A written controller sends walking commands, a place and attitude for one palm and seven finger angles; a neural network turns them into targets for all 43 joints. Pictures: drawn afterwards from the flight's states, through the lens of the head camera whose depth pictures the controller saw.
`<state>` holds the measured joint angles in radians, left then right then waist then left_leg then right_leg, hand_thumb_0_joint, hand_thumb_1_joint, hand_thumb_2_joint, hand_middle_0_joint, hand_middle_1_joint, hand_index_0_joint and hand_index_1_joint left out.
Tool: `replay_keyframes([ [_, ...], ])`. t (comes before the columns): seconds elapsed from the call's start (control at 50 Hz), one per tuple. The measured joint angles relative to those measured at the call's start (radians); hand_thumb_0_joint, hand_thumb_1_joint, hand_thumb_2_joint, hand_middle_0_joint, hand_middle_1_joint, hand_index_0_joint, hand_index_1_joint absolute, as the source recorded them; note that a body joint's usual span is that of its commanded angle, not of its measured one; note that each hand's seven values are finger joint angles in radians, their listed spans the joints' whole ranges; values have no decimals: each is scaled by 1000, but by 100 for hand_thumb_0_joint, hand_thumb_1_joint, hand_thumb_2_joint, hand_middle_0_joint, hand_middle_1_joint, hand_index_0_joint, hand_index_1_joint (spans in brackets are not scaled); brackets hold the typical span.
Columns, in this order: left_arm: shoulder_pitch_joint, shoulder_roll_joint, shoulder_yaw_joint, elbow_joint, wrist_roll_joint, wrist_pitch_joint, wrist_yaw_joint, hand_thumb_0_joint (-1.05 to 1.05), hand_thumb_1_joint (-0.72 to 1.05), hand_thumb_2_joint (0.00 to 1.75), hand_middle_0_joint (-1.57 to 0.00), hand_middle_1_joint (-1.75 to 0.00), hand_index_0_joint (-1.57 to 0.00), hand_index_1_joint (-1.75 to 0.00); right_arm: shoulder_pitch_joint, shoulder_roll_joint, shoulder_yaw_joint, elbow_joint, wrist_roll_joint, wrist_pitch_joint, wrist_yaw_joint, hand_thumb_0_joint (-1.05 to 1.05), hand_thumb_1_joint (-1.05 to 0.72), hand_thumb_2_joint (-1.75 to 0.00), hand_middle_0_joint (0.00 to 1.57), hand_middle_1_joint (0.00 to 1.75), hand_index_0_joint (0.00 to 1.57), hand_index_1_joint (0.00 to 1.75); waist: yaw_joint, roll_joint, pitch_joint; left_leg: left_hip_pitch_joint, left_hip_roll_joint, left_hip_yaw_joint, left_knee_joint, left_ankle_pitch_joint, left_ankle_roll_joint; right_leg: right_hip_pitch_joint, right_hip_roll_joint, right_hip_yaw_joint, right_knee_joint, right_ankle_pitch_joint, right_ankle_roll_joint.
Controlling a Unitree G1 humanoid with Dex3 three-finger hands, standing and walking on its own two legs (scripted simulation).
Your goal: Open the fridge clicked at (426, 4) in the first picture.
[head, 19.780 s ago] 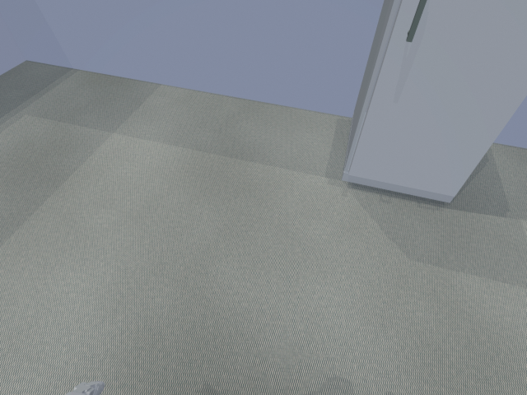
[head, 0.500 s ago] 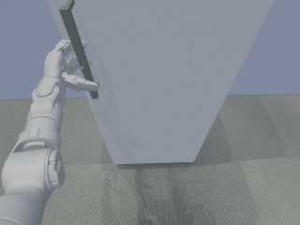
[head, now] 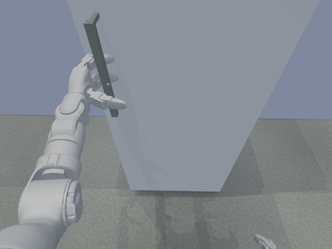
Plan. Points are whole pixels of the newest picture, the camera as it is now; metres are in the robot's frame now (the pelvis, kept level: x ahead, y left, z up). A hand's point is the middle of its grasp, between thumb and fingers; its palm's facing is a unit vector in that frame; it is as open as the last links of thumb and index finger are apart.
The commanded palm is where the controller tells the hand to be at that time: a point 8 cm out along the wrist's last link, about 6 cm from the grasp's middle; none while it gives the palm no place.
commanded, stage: slide the fingers in behind the handle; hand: left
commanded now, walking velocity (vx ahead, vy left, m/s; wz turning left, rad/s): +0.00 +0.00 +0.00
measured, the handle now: (106, 72) +0.50 +0.17 +0.17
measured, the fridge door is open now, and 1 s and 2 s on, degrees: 0 0 0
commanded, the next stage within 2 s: grip the handle and tug to test in 0.76 s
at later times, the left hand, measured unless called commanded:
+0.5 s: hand (112, 84) +0.45 +0.14 +0.18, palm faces +0.01 -1.00 +0.01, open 14.1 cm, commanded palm +0.42 +0.19 +0.18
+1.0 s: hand (113, 83) +0.45 +0.14 +0.17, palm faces +0.00 -1.00 +0.01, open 13.6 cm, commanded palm +0.43 +0.19 +0.18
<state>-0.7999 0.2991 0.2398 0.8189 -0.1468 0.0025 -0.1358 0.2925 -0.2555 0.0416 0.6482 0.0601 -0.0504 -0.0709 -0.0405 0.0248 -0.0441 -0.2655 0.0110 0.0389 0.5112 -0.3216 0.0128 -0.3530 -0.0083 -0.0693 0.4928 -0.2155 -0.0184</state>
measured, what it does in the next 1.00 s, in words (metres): stands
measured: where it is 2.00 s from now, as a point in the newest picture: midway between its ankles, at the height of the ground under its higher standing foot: outside the picture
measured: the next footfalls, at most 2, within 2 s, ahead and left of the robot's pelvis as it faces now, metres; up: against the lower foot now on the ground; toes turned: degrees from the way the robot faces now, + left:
none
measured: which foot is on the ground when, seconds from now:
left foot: down 0.00-1.00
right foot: down 0.00-1.00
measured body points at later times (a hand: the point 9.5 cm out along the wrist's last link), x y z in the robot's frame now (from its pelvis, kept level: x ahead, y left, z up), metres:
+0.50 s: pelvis -0.01 +0.00 +0.00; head +0.01 -0.01 +0.45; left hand +0.44 +0.19 +0.18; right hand +0.07 -0.26 -0.12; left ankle -0.04 +0.11 -0.74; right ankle +0.02 -0.11 -0.74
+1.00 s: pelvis -0.01 +0.00 +0.00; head +0.01 -0.01 +0.45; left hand +0.45 +0.19 +0.17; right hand +0.07 -0.26 -0.12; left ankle -0.04 +0.11 -0.74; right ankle +0.02 -0.11 -0.74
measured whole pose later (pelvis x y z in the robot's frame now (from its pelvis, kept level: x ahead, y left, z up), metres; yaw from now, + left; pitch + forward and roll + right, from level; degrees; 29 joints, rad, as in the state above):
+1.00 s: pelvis -0.01 +0.00 +0.00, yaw +0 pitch +5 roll +0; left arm -0.87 0.31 0.24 0.93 -0.14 -0.05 -0.11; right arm 0.32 -0.26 0.04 0.68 0.06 -0.08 -0.07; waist -0.06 0.02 -0.03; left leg -0.29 0.01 0.04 0.52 -0.31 0.01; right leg -0.38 -0.01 -0.06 0.50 -0.20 -0.02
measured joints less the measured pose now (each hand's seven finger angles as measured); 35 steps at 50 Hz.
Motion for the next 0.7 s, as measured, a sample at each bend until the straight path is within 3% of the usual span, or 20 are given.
replay_keyframes([
  [0.38, -14, -10, -10, 15, -2, -8, 42, -2, -50, 30, -27, -120, -28, -120, 30, 0, -3, 24, -1, -1, 3, 1, -90, -90, 20, 30, 20, 30, -8, 6, 6, 5, 0, 5, -9, 15, -3, 1, 1, 5, -5, 14, -4],
  [0.7, -31, 2, -3, 56, -1, -26, 20, -2, -50, 30, -28, -120, -29, -120, 28, -8, -4, 34, 1, -15, -4, 1, -90, -90, 20, 30, 20, 30, -14, 0, 10, -1, 1, 4, -7, 19, -3, -2, 2, 4, -8, 21, -5],
])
